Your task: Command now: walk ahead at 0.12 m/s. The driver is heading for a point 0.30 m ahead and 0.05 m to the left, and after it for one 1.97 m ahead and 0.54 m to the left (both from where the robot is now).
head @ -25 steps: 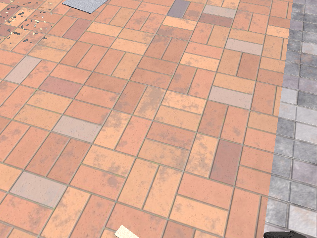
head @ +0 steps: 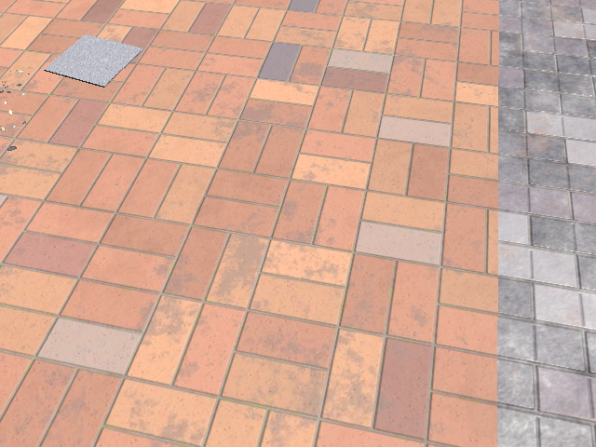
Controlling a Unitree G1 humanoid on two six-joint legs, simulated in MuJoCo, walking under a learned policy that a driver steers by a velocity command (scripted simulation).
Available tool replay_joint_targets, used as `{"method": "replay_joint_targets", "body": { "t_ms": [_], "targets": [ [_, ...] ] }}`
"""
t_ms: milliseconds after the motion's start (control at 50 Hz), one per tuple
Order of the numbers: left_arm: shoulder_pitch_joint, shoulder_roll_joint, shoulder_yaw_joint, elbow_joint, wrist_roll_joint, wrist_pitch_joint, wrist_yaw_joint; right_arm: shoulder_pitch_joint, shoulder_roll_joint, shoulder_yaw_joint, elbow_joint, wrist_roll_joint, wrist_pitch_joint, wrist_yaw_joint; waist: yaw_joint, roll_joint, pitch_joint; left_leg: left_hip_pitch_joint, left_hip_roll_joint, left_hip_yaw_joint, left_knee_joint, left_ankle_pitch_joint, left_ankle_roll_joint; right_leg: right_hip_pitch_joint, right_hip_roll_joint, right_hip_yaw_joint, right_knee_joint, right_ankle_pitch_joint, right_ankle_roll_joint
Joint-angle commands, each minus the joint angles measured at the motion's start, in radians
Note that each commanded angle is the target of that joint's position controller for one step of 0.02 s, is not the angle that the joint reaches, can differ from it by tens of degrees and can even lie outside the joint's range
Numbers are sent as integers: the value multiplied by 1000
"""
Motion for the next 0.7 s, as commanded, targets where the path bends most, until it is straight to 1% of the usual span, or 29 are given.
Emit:
{"method": "replay_joint_targets", "body": {
  "t_ms": [20,40,60,80,100,120,160,200,240,260,280,300,320,340,360,380,400,460,580,700],
  "targets": [
    [250,145,35,27,-32,3,6,174,-74,-11,8,15,31,-19,75,-161,-316,-217,17,-62,392,-275,2,458,-410,421,-71,802,-268],
    [194,131,28,21,-35,9,6,95,-100,-21,-9,-5,45,-17,63,-121,-209,-260,23,-83,434,-283,-4,364,-369,385,-135,612,-257],
    [138,112,20,15,-28,15,11,41,-89,-22,-13,-21,54,-14,47,-89,-144,-267,39,-94,431,-231,-10,283,-329,349,-185,446,-224],
    [101,98,13,15,-22,19,20,20,-75,-20,-11,-25,63,-11,24,-88,-96,-241,60,-100,385,-174,-20,204,-291,295,-226,364,-187],
    [74,95,11,19,-21,23,27,31,-56,-14,-1,-27,72,-10,0,-106,-84,-190,72,-95,329,-126,-31,144,-253,248,-251,291,-154],
    [67,95,10,24,-17,24,28,52,-41,-9,20,-27,79,-12,-8,-106,-90,-152,63,-76,290,-99,-40,127,-226,217,-255,260,-136],
    [79,99,11,40,-17,24,25,57,-37,-6,42,-21,89,-19,-3,-97,-112,-117,57,-60,208,-66,-48,132,-208,195,-256,182,-124],
    [85,113,15,56,-20,29,22,35,-38,-4,52,-17,96,-24,6,-100,-108,-93,59,-48,126,-4,-47,115,-200,200,-272,11,-113],
    [69,123,20,65,-28,43,21,37,-31,1,69,-21,97,-25,-5,-94,-79,-32,57,-28,-2,112,-36,51,-178,198,-286,-234,-79],
    [77,123,22,72,-32,50,19,31,-37,3,73,-25,94,-25,-2,-77,-50,-7,67,-40,-67,166,-27,9,-168,204,-300,-344,-47],
    [92,118,24,80,-34,56,18,23,-53,4,69,-34,87,-25,8,-60,-18,-7,106,-86,-120,167,-17,-19,-156,210,-306,-405,-11],
    [107,110,26,85,-37,62,17,15,-74,4,64,-36,78,-25,26,-38,8,-54,144,-137,-159,105,-5,-14,-131,199,-298,-385,13],
    [112,95,27,89,-41,67,13,-4,-80,3,77,-21,71,-22,47,58,61,-204,145,-156,-184,21,4,70,-87,148,-272,-279,17],
    [126,90,26,103,-35,66,11,-17,-55,10,79,-18,60,-21,57,84,47,-254,152,-168,-225,2,-2,167,-87,140,-220,-186,12],
    [148,81,25,118,-30,63,11,-28,-50,12,82,-14,50,-22,68,95,29,-268,154,-169,-243,19,-10,221,-86,134,-193,-126,7],
    [162,83,25,130,-29,60,10,-35,-56,10,81,-12,45,-25,74,87,11,-258,152,-166,-249,42,-13,247,-88,133,-182,-94,4],
    [165,90,27,139,-26,57,10,-32,-51,12,82,-12,41,-27,72,64,3,-238,150,-161,-243,71,-13,248,-91,136,-180,-76,1],
    [163,75,21,161,-29,52,11,-3,-44,13,96,-12,40,-28,60,27,2,-188,145,-152,-228,117,-4,220,-94,136,-189,-72,4],
    [181,61,14,199,-29,54,17,28,-35,16,113,-13,42,-30,51,10,9,-169,145,-147,-222,143,4,214,-93,131,-186,-47,12],
    [202,50,9,229,-29,55,21,40,-22,20,126,-12,42,-33,50,9,15,-154,144,-142,-218,173,7,216,-95,130,-177,-18,14]
  ]
}}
